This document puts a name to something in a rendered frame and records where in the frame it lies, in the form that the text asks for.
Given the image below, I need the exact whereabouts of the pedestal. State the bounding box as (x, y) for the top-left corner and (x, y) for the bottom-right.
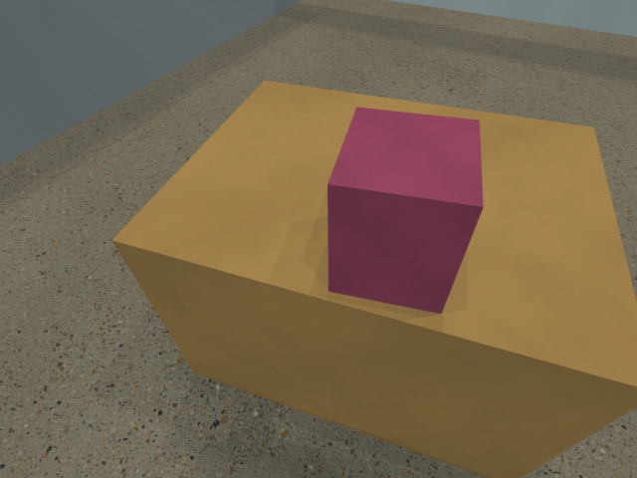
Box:
(111, 81), (637, 478)

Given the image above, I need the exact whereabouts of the carton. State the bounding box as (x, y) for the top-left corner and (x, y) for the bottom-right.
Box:
(327, 107), (484, 314)

